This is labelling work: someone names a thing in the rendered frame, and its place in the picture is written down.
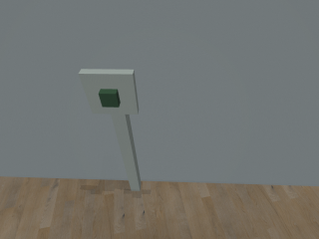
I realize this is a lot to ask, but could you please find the panel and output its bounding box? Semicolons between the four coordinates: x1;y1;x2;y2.
78;69;142;191

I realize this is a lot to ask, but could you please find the button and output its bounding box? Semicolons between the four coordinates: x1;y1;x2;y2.
99;89;121;108

